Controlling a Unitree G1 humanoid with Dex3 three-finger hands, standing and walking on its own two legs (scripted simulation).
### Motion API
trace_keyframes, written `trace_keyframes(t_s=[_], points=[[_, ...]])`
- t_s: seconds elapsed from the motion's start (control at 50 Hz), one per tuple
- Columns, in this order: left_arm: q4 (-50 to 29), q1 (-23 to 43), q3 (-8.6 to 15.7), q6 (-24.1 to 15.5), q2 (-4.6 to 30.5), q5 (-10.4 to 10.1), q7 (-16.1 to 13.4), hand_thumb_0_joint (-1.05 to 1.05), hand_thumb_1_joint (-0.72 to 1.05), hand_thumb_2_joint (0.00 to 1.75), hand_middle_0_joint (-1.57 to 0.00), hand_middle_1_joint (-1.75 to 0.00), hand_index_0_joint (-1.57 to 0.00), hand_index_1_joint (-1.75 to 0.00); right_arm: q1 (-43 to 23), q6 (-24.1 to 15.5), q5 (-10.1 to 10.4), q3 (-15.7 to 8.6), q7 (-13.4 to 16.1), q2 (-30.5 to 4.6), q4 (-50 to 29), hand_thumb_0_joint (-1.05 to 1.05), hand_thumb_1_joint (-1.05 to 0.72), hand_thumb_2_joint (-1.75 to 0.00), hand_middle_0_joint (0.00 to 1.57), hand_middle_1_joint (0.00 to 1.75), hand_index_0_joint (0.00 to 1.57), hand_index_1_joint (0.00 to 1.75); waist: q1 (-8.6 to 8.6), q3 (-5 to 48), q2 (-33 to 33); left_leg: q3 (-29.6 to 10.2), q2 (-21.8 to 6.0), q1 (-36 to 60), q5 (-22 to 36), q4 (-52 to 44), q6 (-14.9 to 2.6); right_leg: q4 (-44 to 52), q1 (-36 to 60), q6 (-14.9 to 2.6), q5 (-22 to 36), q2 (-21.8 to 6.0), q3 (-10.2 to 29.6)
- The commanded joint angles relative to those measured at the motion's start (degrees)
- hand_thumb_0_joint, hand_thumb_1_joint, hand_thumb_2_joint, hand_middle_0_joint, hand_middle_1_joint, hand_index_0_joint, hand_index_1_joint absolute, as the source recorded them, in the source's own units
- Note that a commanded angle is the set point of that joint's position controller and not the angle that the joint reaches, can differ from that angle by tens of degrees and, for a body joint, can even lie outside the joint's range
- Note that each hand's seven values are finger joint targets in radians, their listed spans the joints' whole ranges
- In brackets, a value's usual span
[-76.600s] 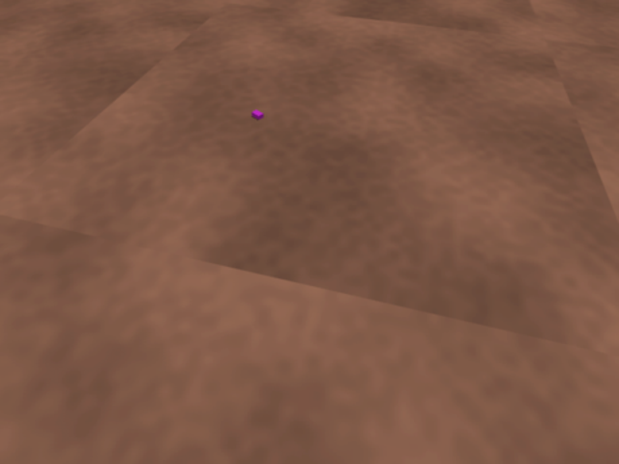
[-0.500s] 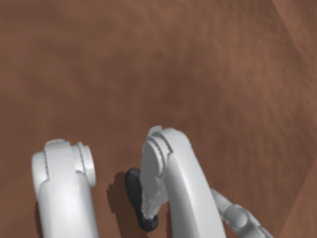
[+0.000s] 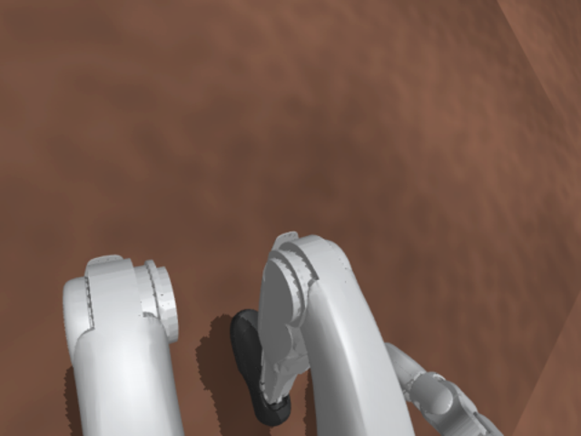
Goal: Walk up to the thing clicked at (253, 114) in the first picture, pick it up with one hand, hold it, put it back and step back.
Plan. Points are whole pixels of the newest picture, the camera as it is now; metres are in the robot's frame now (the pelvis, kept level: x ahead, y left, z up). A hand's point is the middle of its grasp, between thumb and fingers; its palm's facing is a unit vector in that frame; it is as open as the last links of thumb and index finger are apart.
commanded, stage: close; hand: left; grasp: from above
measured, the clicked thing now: out of the picture +0.51 +0.43 -0.27
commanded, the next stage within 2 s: none
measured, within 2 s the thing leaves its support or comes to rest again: neither
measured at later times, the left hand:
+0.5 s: hand out of the picture +0.32 +0.40 -0.23, palm faces -0.45 -0.19 -0.87, open 6.3 cm
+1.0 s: hand out of the picture +0.32 +0.40 -0.23, palm faces -0.45 -0.19 -0.87, open 6.6 cm
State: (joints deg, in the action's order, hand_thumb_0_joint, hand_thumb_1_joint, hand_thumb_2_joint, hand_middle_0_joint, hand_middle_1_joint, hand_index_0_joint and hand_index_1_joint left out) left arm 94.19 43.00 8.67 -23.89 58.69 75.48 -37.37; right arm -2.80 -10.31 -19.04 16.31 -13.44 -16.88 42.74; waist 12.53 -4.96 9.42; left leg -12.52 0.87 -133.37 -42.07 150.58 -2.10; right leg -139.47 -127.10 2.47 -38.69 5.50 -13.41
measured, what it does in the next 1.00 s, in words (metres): stands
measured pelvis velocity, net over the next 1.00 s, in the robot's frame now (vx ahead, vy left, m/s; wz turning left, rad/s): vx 0.00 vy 0.00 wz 0.00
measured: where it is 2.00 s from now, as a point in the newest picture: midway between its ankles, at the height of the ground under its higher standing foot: (203, 412)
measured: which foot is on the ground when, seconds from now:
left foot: down 0.00-1.00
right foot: down 0.00-1.00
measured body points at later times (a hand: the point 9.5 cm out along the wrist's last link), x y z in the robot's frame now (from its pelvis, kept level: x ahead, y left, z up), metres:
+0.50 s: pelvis +0.00 +0.00 +0.00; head +0.22 +0.16 +0.36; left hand +0.34 +0.41 -0.18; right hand +0.15 -0.24 -0.07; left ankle +0.06 +0.11 -0.25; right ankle +0.11 -0.11 -0.25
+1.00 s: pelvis +0.00 +0.00 +0.00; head +0.21 +0.17 +0.36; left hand +0.34 +0.41 -0.18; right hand +0.15 -0.23 -0.07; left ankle +0.06 +0.11 -0.25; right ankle +0.11 -0.11 -0.25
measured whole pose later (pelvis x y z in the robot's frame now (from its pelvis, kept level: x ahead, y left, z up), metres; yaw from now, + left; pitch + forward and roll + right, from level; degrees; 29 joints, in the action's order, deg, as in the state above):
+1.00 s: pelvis +0.00 +0.00 +0.00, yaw +0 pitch +23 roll -15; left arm 93.7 42.6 8.7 -23.9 58.3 75.2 -37.1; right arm -2.6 -10.6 -18.7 16.1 -13.6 -16.8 43.0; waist 12.3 -4.8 9.5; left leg -12.3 0.8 -133.1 -42.1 150.4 -2.1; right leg -139.4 -127.0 2.5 -38.7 5.6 -13.3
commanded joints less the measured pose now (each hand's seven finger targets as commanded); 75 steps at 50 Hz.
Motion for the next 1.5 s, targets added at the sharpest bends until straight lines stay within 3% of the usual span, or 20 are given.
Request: trace_keyframes(t_s=[0.0, 0.24, 0.3, 0.36, 0.4, 0.44, 0.48, 0.5, 0.6, 0.82, 0.86, 1.02, 1.2, 1.28, 1.3, 1.32, 1.36, 1.38, 1.4, 1.48], points=[[-1.97, 6.36, 1.3, -1.02, 11.49, -0.68, -0.33, 0.0, 0.6, 0.08, -1.06, 0.0, -1.03, -0.01, 6.41, -0.05, 0.62, -5.3, 0.6, -18.23, -1.11, 0.0, -0.89, -0.9, 0.2, 0.3, 0.2, 0.3, 0.14, 30.74, -25.83, 1.73, -1.69, 25.34, 10.96, -19.48, 1.34, 9.89, 13.72, -3.92, 9.59, 2.29, -2.5], [-2.17, 6.2, 0.44, -1.35, 10.79, -0.77, 0.17, 0.0, 0.59, 0.09, -1.06, 0.0, -1.03, -0.02, 6.03, -0.42, 0.62, -4.99, 0.26, -18.35, -1.47, 0.0, -0.89, -0.9, 0.2, 0.3, 0.2, 0.3, 0.73, 29.11, -26.61, 0.68, -1.94, 26.9, 10.59, -19.98, 1.54, 8.63, 11.34, -3.75, 9.45, 1.87, -3.06], [-3.4, 6.75, 1.72, -1.55, 12.28, -0.86, 0.18, 0.0, 0.59, 0.1, -1.06, 0.0, -1.03, -0.02, 6.48, -0.47, 0.62, -5.31, 0.2, -18.42, -1.62, 0.0, -0.89, -0.9, 0.2, 0.3, 0.2, 0.3, 0.14, 29.83, -27.4, 1.07, -1.8, 26.89, 10.01, -20.34, 1.53, 8.97, 12.23, -3.69, 8.87, 1.91, -2.77], [-3.41, 6.13, 1.15, -1.68, 10.79, -1.61, 0.15, 0.0, 0.58, 0.1, -1.05, 0.0, -1.02, -0.02, 6.58, -0.56, 0.39, -5.17, 0.15, -18.16, -1.28, 0.0, -0.89, -0.9, 0.2, 0.3, 0.2, 0.3, 0.72, 30.48, -25.34, 1.89, -1.72, 25.46, 10.47, -18.95, 1.08, 10.1, 14.26, -3.75, 9.46, 2.17, -2.42], [-2.87, 5.56, 2.2, -1.77, 12.05, -1.39, -0.35, 0.0, 0.57, 0.11, -1.05, 0.0, -1.01, -0.02, 6.63, -0.25, 0.69, -5.31, 0.52, -18.29, -0.8, 0.0, -0.89, -0.9, 0.2, 0.3, 0.2, 0.3, -0.09, 31.33, -25.24, 2.28, -1.68, 25.4, 11.1, -18.99, 1.23, 10.49, 14.78, -3.94, 9.48, 2.47, -2.29], [-2.18, 5.51, 0.97, -1.75, 10.59, -1.15, 0.02, 0.0, 0.58, 0.1, -1.04, 0.0, -1.01, -0.03, 6.55, -0.4, 0.21, -4.91, 0.33, -17.94, -1.01, 0.0, -0.89, -0.89, 0.2, 0.3, 0.2, 0.3, 0.58, 30.15, -25.11, 1.88, -1.82, 26.01, 11.46, -18.65, 1.06, 9.59, 13.69, -3.82, 10.05, 2.2, -2.66], [-2.39, 5.64, 1.77, -1.83, 11.54, -1.24, -0.43, 0.0, 0.56, 0.11, -1.03, 0.0, -1.0, -0.03, 6.47, -0.17, 0.28, -5.04, 0.59, -18.03, -0.79, 0.0, -0.89, -0.9, 0.2, 0.3, 0.2, 0.3, 0.28, 31.68, -25.02, 2.36, -1.8, 25.75, 11.39, -18.41, 1.11, 10.57, 15.47, -3.95, 9.96, 2.48, -2.1], [-1.7, 5.82, 1.03, -1.73, 11.06, -0.95, -0.27, 0.0, 0.55, 0.12, -1.03, 0.0, -1.0, -0.03, 6.17, -0.33, 0.44, -4.8, 0.59, -17.81, -1.22, 0.0, -0.89, -0.9, 0.2, 0.3, 0.2, 0.3, 0.9, 30.3, -24.37, 2.36, -1.84, 25.45, 10.62, -18.08, 0.95, 10.24, 14.43, -3.93, 9.6, 2.3, -2.18], [-3.11, 7.07, 0.77, -1.54, 10.95, -1.17, -0.69, 0.0, 0.55, 0.12, -1.03, 0.0, -1.0, -0.02, 5.3, -0.26, 0.55, -5.31, 0.79, -18.41, -0.67, 0.0, -0.89, -0.89, 0.2, 0.3, 0.2, 0.3, 0.29, 30.86, -26.14, 0.84, -2.04, 26.83, 10.64, -19.91, 1.5, 9.12, 12.3, -4.14, 8.96, 2.26, -2.87], [-2.5, 6.63, -0.25, -0.96, 9.89, -0.63, -0.02, 0.0, 0.54, 0.13, -1.02, 0.0, -0.98, -0.04, 5.28, -0.91, 0.62, -5.26, 0.28, -17.88, -1.26, 0.0, -0.89, -0.89, 0.2, 0.3, 0.2, 0.3, 0.84, 28.56, -25.78, 1.71, -1.89, 25.69, 9.12, -19.16, 1.1, 9.7, 11.86, -3.87, 8.44, 2.03, -2.37], [-3.35, 7.37, 0.94, -0.94, 11.36, -0.95, -0.35, 0.0, 0.53, 0.14, -1.01, 0.0, -0.98, -0.04, 6.23, -0.84, 0.89, -5.48, 0.38, -18.4, -1.1, 0.0, -0.89, -0.89, 0.2, 0.3, 0.2, 0.3, 0.55, 29.57, -25.39, 1.61, -1.82, 25.36, 8.87, -19.68, 1.18, 10.2, 12.81, -3.82, 8.06, 2.05, -2.33], [-1.97, 6.48, 0.63, -0.93, 10.13, -0.75, -0.06, 0.0, 0.53, 0.14, -1.02, 0.0, -0.98, -0.03, 6.06, -0.42, 0.87, -5.52, 0.45, -18.02, -0.82, 0.0, -0.89, -0.89, 0.2, 0.3, 0.2, 0.3, 0.48, 30.39, -26.85, 1.22, -1.8, 27.13, 11.73, -19.56, 1.42, 8.91, 12.2, -3.66, 10.28, 1.99, -2.89], [-2.87, 7.0, 0.36, -1.2, 10.43, -0.87, 0.01, 0.0, 0.51, 0.16, -1.02, 0.0, -0.97, -0.04, 6.17, -0.53, 0.84, -5.43, 0.2, -18.16, -1.24, 0.0, -0.89, -0.9, 0.2, 0.3, 0.2, 0.3, 0.71, 29.99, -26.12, 1.37, -1.76, 26.41, 10.55, -19.59, 1.19, 9.48, 12.54, -3.71, 9.27, 1.96, -2.55], [-2.84, 5.99, 1.34, -1.46, 11.45, -0.72, -0.04, 0.0, 0.51, 0.16, -1.01, 0.0, -0.96, -0.04, 6.67, -0.36, 0.61, -5.27, 0.22, -18.31, -1.37, 0.0, -0.89, -0.89, 0.2, 0.3, 0.2, 0.3, 0.38, 30.06, -25.99, 1.22, -1.79, 26.52, 10.44, -19.92, 1.26, 9.49, 12.84, -3.55, 8.98, 2.08, -2.77], [-2.35, 6.16, 0.53, -1.48, 10.66, -0.7, 0.11, 0.0, 0.51, 0.16, -1.0, 0.0, -0.96, -0.04, 5.88, -0.48, 0.69, -5.22, 0.17, -17.96, -1.59, 0.0, -0.89, -0.89, 0.2, 0.3, 0.2, 0.3, 0.5, 29.52, -25.85, 1.4, -1.84, 25.79, 9.22, -19.72, 1.22, 9.49, 12.35, -3.81, 8.12, 2.06, -2.56], [-3.43, 6.88, 1.66, -1.65, 11.57, -1.09, -0.18, 0.0, 0.5, 0.16, -1.01, 0.0, -0.96, -0.04, 6.24, -0.37, 0.78, -5.47, 0.33, -18.26, -1.1, 0.0, -0.89, -0.9, 0.2, 0.3, 0.2, 0.3, 0.14, 30.3, -26.3, 1.63, -1.73, 25.38, 9.58, -19.89, 1.33, 9.91, 12.8, -3.8, 8.35, 2.28, -2.64], [-2.23, 5.41, 0.43, -1.43, 10.25, -0.62, 0.04, 0.0, 0.5, 0.16, -1.01, 0.0, -0.96, -0.05, 5.84, -0.5, 0.65, -5.11, 0.23, -17.7, -1.52, 0.0, -0.89, -0.9, 0.2, 0.3, 0.2, 0.3, 0.32, 30.12, -25.7, 1.8, -1.8, 25.84, 9.65, -19.12, 1.14, 9.48, 13.02, -3.8, 8.64, 2.22, -2.36], [-3.29, 5.93, 1.67, -1.65, 11.18, -1.05, -0.32, 0.0, 0.5, 0.17, -1.01, 0.0, -0.96, -0.04, 6.37, -0.3, 0.69, -5.52, 0.47, -18.16, -1.03, 0.0, -0.89, -0.9, 0.2, 0.3, 0.2, 0.3, 0.03, 30.94, -26.19, 2.06, -1.71, 25.54, 9.84, -19.49, 1.32, 9.99, 13.42, -3.89, 8.59, 2.47, -2.4], [-3.09, 6.14, 0.89, -1.59, 10.93, -0.35, -0.2, 0.0, 0.5, 0.17, -1.0, 0.0, -0.96, -0.04, 6.66, -0.41, 0.58, -5.29, 0.39, -17.88, -1.37, 0.0, -0.89, -0.89, 0.2, 0.3, 0.2, 0.3, 0.6, 31.1, -26.15, 2.18, -1.76, 26.53, 10.68, -18.81, 1.22, 9.74, 13.87, -3.71, 9.53, 2.31, -2.21], [-2.87, 6.18, 1.11, -1.48, 10.89, -0.89, -0.49, 0.0, 0.49, 0.18, -0.99, 0.0, -0.95, -0.05, 6.41, -0.42, 0.67, -5.21, 0.53, -18.23, -1.01, 0.0, -0.89, -0.89, 0.2, 0.3, 0.2, 0.3, 0.6, 30.24, -25.64, 1.69, -1.79, 26.39, 10.79, -19.41, 1.19, 9.7, 13.17, -3.73, 9.3, 2.28, -2.56]])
